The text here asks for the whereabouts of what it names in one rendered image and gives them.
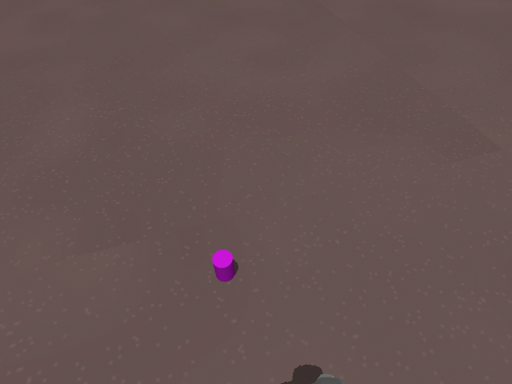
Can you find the can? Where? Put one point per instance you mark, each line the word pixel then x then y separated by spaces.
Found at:
pixel 223 265

